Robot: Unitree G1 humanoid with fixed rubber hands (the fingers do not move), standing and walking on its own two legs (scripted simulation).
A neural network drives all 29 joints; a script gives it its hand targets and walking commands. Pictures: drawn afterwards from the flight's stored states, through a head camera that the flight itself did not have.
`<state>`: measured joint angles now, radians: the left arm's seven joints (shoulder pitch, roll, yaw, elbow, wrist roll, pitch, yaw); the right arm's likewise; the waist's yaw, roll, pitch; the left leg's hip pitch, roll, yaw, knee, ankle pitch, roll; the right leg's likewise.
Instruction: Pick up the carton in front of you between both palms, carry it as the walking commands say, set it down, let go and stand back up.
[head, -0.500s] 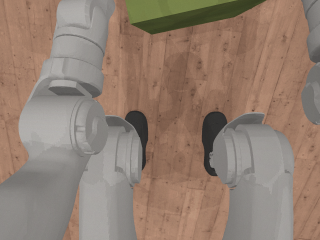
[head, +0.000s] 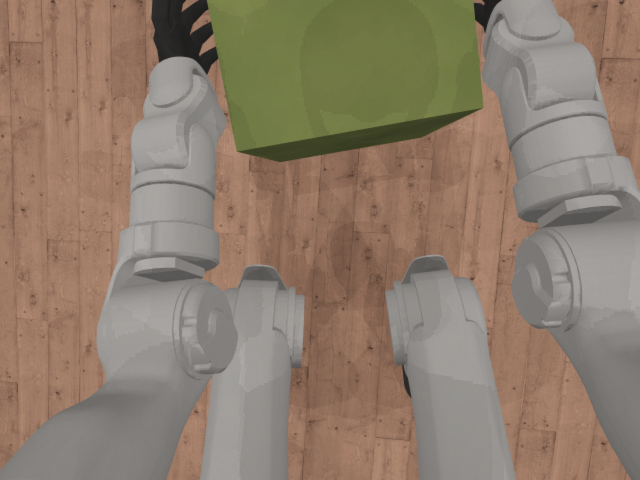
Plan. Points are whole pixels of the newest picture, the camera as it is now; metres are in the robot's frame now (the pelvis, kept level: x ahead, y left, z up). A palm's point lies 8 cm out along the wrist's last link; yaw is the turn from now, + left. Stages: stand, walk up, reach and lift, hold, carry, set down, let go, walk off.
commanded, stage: reach and lift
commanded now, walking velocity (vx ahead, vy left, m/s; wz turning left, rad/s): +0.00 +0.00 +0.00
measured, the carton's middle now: (338, 52) +0.56 -0.03 -0.17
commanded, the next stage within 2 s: none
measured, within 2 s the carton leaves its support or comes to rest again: neither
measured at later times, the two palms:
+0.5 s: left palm (70, 36) +0.50 +0.12 +0.06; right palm out of the picture +0.50 -0.18 +0.06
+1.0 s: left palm out of the picture +0.45 +0.13 +0.22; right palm out of the picture +0.44 -0.17 +0.22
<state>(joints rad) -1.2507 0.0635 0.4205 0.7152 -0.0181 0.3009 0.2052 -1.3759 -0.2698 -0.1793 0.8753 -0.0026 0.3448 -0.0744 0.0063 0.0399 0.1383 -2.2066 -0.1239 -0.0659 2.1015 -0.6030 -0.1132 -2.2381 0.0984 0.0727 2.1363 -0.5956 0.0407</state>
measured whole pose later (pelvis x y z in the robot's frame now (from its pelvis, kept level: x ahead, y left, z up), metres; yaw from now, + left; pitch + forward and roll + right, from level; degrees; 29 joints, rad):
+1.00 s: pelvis +0.04 +0.01 +0.25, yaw -3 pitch +31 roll +1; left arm -0.66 -0.12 0.45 0.61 0.21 0.33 0.08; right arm -0.70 0.06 -0.38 0.66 -0.23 0.36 -0.02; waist 0.01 0.02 -0.22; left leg -1.33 -0.10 -0.12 1.24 -0.45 -0.05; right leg -1.34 0.09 0.11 1.25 -0.44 0.03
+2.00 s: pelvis +0.08 +0.01 +0.38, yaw -3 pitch -3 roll +0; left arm -0.33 -0.17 0.32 0.40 0.30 0.60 0.00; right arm -0.32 0.17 -0.30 0.39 -0.30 0.63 0.00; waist 0.00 0.00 -0.02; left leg -0.19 -0.05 -0.14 0.48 -0.23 -0.01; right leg -0.19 0.05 0.14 0.47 -0.22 0.01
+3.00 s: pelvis +0.09 +0.01 +0.39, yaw -3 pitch -7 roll +0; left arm -0.28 -0.16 0.24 0.26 0.29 0.76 0.00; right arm -0.27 0.15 -0.22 0.25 -0.28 0.78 0.00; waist 0.00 0.00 0.00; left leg -0.05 -0.04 -0.14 0.38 -0.20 -0.01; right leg -0.05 0.04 0.13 0.37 -0.19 0.01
